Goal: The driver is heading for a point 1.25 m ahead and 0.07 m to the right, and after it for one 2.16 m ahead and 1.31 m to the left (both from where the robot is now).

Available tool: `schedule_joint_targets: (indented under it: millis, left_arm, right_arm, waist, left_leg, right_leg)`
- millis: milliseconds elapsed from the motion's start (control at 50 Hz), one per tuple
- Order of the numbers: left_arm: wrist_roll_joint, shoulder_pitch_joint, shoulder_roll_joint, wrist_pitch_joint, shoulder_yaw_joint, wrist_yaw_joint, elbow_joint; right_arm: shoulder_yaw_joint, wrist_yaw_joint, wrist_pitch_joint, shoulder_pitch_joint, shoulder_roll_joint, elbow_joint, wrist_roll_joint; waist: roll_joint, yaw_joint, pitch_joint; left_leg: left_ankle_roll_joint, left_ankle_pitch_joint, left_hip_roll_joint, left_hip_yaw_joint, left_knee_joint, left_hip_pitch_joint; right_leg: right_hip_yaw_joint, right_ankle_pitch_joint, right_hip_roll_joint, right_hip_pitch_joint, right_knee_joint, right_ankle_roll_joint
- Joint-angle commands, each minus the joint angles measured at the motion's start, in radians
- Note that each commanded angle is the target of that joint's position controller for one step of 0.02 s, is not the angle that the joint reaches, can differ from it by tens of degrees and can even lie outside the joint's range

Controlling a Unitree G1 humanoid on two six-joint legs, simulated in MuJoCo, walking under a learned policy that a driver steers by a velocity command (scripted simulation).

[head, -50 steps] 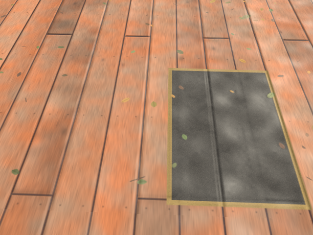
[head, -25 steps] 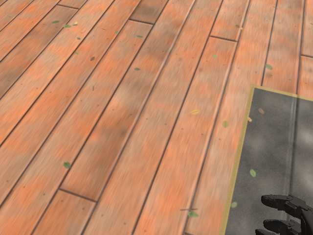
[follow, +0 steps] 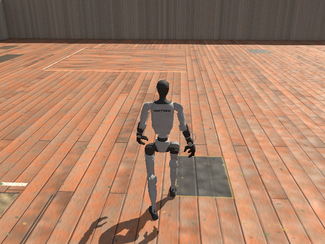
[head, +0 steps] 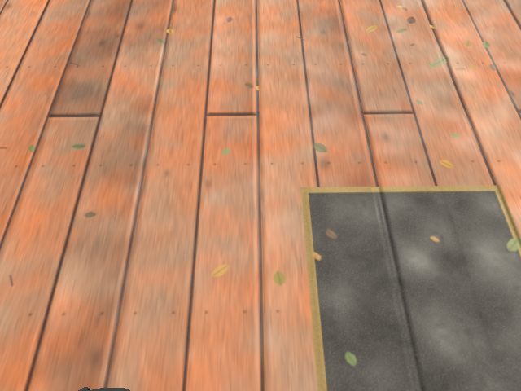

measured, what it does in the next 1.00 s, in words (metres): walks ahead: right foot, then left foot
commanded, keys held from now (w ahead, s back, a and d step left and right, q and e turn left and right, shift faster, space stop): w+e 0.24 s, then w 0.36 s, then no key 0.40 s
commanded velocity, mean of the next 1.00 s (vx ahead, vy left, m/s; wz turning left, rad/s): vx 0.40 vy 0.00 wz -0.25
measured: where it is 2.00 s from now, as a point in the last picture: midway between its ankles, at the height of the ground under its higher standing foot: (271, 244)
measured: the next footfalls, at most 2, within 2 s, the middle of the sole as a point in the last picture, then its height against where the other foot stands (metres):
right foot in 0.04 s outside the picture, level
left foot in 0.52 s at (230, 368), level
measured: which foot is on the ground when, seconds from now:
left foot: down 0.00-0.06, up 0.08-0.50, down 0.52-1.00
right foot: up 0.00-0.02, down 0.04-0.54, up 0.56-0.94, down 0.96-1.00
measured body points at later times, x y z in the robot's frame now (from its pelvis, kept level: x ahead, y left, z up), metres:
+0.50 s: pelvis +0.30 -0.01 +0.01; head +0.33 -0.02 +0.45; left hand +0.42 +0.27 -0.10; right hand +0.47 -0.29 -0.07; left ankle +0.48 +0.08 -0.72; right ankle +0.16 -0.09 -0.73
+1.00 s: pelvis +0.51 -0.04 +0.01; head +0.53 -0.05 +0.46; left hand +0.76 +0.15 -0.08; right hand +0.51 -0.32 -0.12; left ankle +0.47 +0.08 -0.72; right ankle +0.57 -0.17 -0.73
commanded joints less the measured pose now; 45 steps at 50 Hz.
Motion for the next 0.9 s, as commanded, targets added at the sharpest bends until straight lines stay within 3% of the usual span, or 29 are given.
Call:
schedule_joint_targets:
  millis: [20,40,60,80,100,120,140,160,180,220,260,320,360,420,480,500,520,540,560,580,600,620,640,660,700,740,820,900]
  left_arm:
    - [-0.004,0.064,0.151,-0.007,0.058,-0.007,-0.084]
    - [-0.005,0.225,0.205,-0.005,0.089,0.006,-0.051]
    - [-0.004,0.353,0.294,0.009,0.116,0.030,-0.028]
    - [-0.008,0.301,0.345,0.001,0.120,0.031,-0.057]
    - [0.002,0.326,0.261,-0.006,0.096,0.028,-0.064]
    - [0.007,0.297,0.216,-0.013,0.084,0.029,-0.061]
    - [0.004,0.233,0.196,-0.019,0.078,0.027,-0.065]
    - [0.003,0.175,0.160,-0.021,0.067,0.030,-0.078]
    - [0.015,0.144,0.152,-0.021,0.062,0.036,-0.095]
    - [0.012,0.129,0.164,-0.023,0.066,0.045,-0.096]
    - [0.011,0.142,0.188,-0.023,0.071,0.058,-0.083]
    - [0.006,0.176,0.187,-0.017,0.069,0.069,-0.059]
    - [0.006,0.232,0.190,-0.015,0.066,0.068,-0.035]
    - [0.001,0.271,0.195,-0.013,0.066,0.064,-0.011]
    - [0.006,0.265,0.202,-0.005,0.069,0.066,0.001]
    - [0.006,0.246,0.195,-0.002,0.066,0.066,-0.003]
    - [0.012,0.242,0.164,-0.001,0.055,0.066,-0.009]
    - [0.031,0.283,0.117,-0.004,0.035,0.068,-0.030]
    - [0.002,0.406,0.061,-0.018,0.019,0.068,-0.031]
    - [-0.012,0.347,0.156,-0.023,0.035,0.067,-0.021]
    - [-0.016,0.232,0.191,-0.024,0.045,0.064,-0.046]
    - [0.000,0.164,0.178,-0.026,0.041,0.067,-0.062]
    - [0.016,0.145,0.165,-0.027,0.044,0.068,-0.068]
    - [0.021,0.169,0.153,-0.023,0.046,0.068,-0.063]
    - [0.021,0.215,0.110,-0.010,0.037,0.072,-0.041]
    - [0.026,0.198,0.081,0.000,0.026,0.077,-0.043]
    - [0.023,0.112,0.066,0.004,0.017,0.072,-0.044]
    - [0.026,0.035,0.089,0.002,0.027,0.065,-0.065]
  right_arm:
    - [-0.051,-0.023,0.021,-0.015,-0.215,-0.060,0.005]
    - [-0.047,-0.028,0.023,-0.038,-0.213,-0.069,0.011]
    - [-0.024,-0.029,0.009,-0.008,-0.155,-0.091,-0.013]
    - [0.012,-0.008,-0.026,0.057,-0.045,-0.140,-0.020]
    - [-0.004,0.013,-0.068,-0.048,-0.137,-0.154,0.011]
    - [-0.006,0.021,-0.084,-0.126,-0.153,-0.186,0.042]
    - [-0.001,0.016,-0.090,-0.138,-0.136,-0.188,0.028]
    - [-0.009,0.010,-0.084,-0.138,-0.148,-0.180,0.001]
    - [-0.013,0.011,-0.072,-0.118,-0.148,-0.179,-0.008]
    - [-0.011,0.010,-0.050,-0.095,-0.130,-0.178,-0.018]
    - [0.001,0.007,-0.037,-0.131,-0.101,-0.191,-0.021]
    - [0.021,0.015,-0.040,-0.238,-0.062,-0.204,-0.020]
    - [0.024,0.025,-0.049,-0.303,-0.063,-0.215,-0.008]
    - [0.013,0.037,-0.059,-0.353,-0.097,-0.236,0.003]
    - [-0.003,0.043,-0.067,-0.305,-0.126,-0.234,0.003]
    - [-0.014,0.040,-0.070,-0.233,-0.140,-0.216,0.000]
    - [-0.031,0.035,-0.073,-0.113,-0.176,-0.189,-0.008]
    - [-0.046,0.031,-0.073,0.040,-0.240,-0.178,-0.020]
    - [-0.060,0.043,-0.061,0.111,-0.279,-0.134,-0.017]
    - [-0.036,0.046,-0.058,0.107,-0.186,-0.139,0.009]
    - [-0.023,0.040,-0.051,0.043,-0.148,-0.147,0.009]
    - [-0.014,0.038,-0.046,-0.023,-0.137,-0.159,-0.007]
    - [-0.007,0.038,-0.045,-0.066,-0.120,-0.161,-0.016]
    - [0.000,0.037,-0.049,-0.086,-0.105,-0.161,-0.023]
    - [0.006,0.037,-0.055,-0.095,-0.091,-0.139,-0.018]
    - [0.001,0.028,-0.050,-0.104,-0.116,-0.118,-0.014]
    - [-0.005,0.011,-0.018,-0.089,-0.145,-0.084,-0.005]
    - [-0.003,0.010,0.003,-0.064,-0.146,-0.048,0.000]
  waist:
    - [0.136,0.108,-0.084]
    - [0.114,0.202,-0.165]
    - [-0.027,0.230,-0.265]
    - [-0.232,0.122,-0.376]
    - [-0.089,0.200,-0.416]
    - [-0.038,0.194,-0.276]
    - [0.063,0.135,-0.162]
    - [0.065,0.100,-0.119]
    - [0.034,0.070,-0.093]
    - [0.017,0.045,-0.074]
    - [0.011,0.050,-0.051]
    - [-0.028,0.105,-0.041]
    - [-0.044,0.148,-0.042]
    - [-0.055,0.164,-0.022]
    - [-0.087,0.122,-0.016]
    - [-0.086,0.077,-0.042]
    - [-0.059,0.021,-0.131]
    - [0.075,-0.019,-0.293]
    - [0.385,0.023,-0.377]
    - [0.252,-0.012,-0.298]
    - [0.154,-0.021,-0.165]
    - [0.080,0.001,-0.085]
    - [0.069,0.030,-0.041]
    - [0.094,0.060,-0.054]
    - [0.120,0.089,-0.086]
    - [0.121,0.095,-0.099]
    - [0.130,0.060,-0.124]
    - [0.127,0.036,-0.106]
  left_leg:
    - [0.098,1.242,0.294,-0.039,0.299,0.026]
    - [0.066,1.173,0.258,-0.017,0.517,-0.084]
    - [0.025,0.707,0.200,-0.021,0.832,-0.356]
    - [-0.038,-0.165,-0.038,-0.171,1.190,-0.783]
    - [-0.010,-0.153,0.009,-0.365,1.229,-0.896]
    - [0.011,-0.077,0.052,-0.356,1.175,-0.934]
    - [0.012,-0.013,0.095,-0.343,1.066,-0.906]
    - [0.001,0.021,0.127,-0.338,0.975,-0.846]
    - [-0.012,0.045,0.140,-0.338,0.945,-0.785]
    - [-0.047,0.069,0.143,-0.315,0.866,-0.744]
    - [-0.079,0.145,0.137,-0.288,0.745,-0.735]
    - [-0.088,0.402,0.105,-0.259,0.486,-0.653]
    - [-0.082,0.515,0.078,-0.252,0.386,-0.611]
    - [-0.043,0.474,0.074,-0.275,0.304,-0.644]
    - [0.011,0.353,0.065,-0.269,0.264,-0.610]
    - [0.035,0.344,0.044,-0.244,0.230,-0.514]
    - [0.074,0.377,0.074,-0.264,0.242,-0.331]
    - [0.160,0.384,0.251,-0.479,0.276,-0.038]
    - [0.298,0.099,0.413,-0.943,0.119,0.206]
    - [0.270,-0.135,0.408,-1.002,0.054,0.180]
    - [0.231,-0.117,0.378,-0.854,0.042,0.060]
    - [0.218,0.088,0.340,-0.738,0.034,-0.075]
    - [0.219,0.337,0.309,-0.650,0.031,-0.169]
    - [0.211,0.554,0.280,-0.571,0.035,-0.219]
    - [0.215,0.849,0.248,-0.452,0.042,-0.256]
    - [0.223,0.979,0.235,-0.380,0.039,-0.271]
    - [0.190,0.935,0.196,-0.289,0.037,-0.279]
    - [0.185,0.823,0.226,-0.326,0.081,-0.228]
  right_leg:
    - [-0.083,-0.146,0.102,0.153,0.003,-0.067]
    - [-0.064,-0.081,0.130,0.400,-0.078,-0.109]
    - [0.203,-0.036,-0.041,0.717,-0.076,-0.176]
    - [0.794,-0.177,-0.274,1.027,-0.201,-0.391]
    - [0.831,-0.225,-0.277,1.049,-0.290,-0.361]
    - [0.673,-0.176,-0.244,0.938,-0.300,-0.315]
    - [0.556,-0.067,-0.196,0.767,-0.310,-0.279]
    - [0.476,0.025,-0.161,0.652,-0.323,-0.260]
    - [0.441,0.080,-0.137,0.562,-0.348,-0.259]
    - [0.395,0.155,-0.115,0.461,-0.379,-0.265]
    - [0.320,0.197,-0.088,0.389,-0.392,-0.252]
    - [0.217,0.130,-0.020,0.340,-0.377,-0.184]
    - [0.233,0.036,-0.035,0.358,-0.372,-0.167]
    - [0.300,-0.017,-0.095,0.461,-0.319,-0.158]
    - [0.353,0.061,-0.143,0.545,-0.253,-0.131]
    - [0.335,0.180,-0.118,0.548,-0.181,-0.112]
    - [0.287,0.254,-0.060,0.509,-0.018,-0.081]
    - [0.217,0.044,0.027,0.331,0.286,-0.032]
    - [0.161,-0.513,0.158,-0.002,0.585,0.032]
    - [0.232,-0.526,0.105,-0.128,0.687,0.030]
    - [0.197,-0.435,0.059,-0.171,0.695,0.026]
    - [0.157,-0.365,0.022,-0.140,0.659,0.032]
    - [0.146,-0.327,-0.003,-0.101,0.604,0.042]
    - [0.141,-0.316,-0.023,-0.030,0.565,0.053]
    - [0.115,-0.320,-0.021,0.043,0.474,0.081]
    - [0.093,-0.268,-0.014,0.069,0.348,0.103]
    - [0.065,-0.037,0.006,0.176,0.103,0.107]
    - [0.076,-0.023,0.021,0.205,-0.022,0.081]
Velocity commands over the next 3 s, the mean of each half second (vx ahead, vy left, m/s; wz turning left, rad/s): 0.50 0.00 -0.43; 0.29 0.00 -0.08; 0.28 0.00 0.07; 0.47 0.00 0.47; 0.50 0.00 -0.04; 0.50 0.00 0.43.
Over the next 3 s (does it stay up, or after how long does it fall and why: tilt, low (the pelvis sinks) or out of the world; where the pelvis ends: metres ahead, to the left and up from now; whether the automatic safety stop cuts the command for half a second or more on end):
stays up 1.43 0.04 -0.01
